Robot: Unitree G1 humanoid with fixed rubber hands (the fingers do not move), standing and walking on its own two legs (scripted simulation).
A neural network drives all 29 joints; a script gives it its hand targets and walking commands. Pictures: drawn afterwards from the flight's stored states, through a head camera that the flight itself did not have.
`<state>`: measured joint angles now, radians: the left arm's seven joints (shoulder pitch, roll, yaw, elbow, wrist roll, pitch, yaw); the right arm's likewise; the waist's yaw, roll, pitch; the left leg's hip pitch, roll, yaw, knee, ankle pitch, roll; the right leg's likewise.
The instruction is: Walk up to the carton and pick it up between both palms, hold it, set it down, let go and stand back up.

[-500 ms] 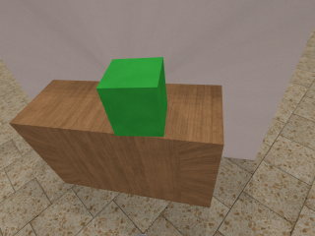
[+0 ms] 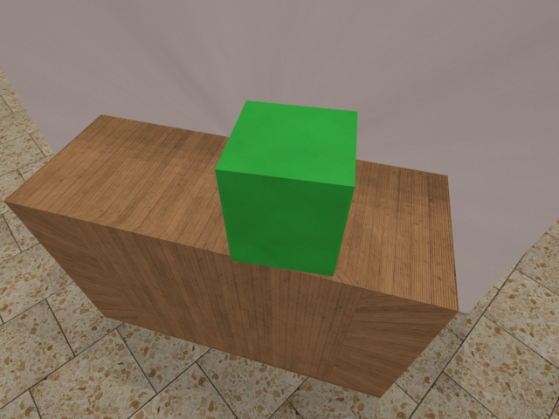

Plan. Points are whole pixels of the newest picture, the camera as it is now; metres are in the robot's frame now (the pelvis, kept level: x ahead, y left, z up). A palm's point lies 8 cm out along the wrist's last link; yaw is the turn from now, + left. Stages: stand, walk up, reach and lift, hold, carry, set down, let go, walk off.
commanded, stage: walk up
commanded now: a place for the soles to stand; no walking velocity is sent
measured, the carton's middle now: (290, 190) +0.53 -0.02 +0.00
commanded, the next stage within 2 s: none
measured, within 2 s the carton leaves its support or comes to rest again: neither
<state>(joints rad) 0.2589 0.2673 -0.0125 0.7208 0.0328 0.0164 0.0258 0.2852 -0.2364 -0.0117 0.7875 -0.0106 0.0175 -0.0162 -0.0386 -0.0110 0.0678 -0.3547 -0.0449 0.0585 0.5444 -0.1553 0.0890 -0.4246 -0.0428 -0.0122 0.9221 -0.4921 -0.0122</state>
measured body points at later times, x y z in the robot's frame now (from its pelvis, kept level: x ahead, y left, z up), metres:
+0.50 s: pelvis -0.03 +0.00 +0.00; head -0.02 +0.00 +0.45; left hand +0.07 +0.26 -0.12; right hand +0.06 -0.26 -0.13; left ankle -0.04 +0.13 -0.73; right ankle +0.03 -0.11 -0.73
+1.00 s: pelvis -0.01 -0.02 +0.01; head +0.00 -0.02 +0.46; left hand +0.01 +0.26 -0.13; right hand +0.08 -0.26 -0.14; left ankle -0.04 +0.13 -0.73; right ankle +0.03 -0.11 -0.73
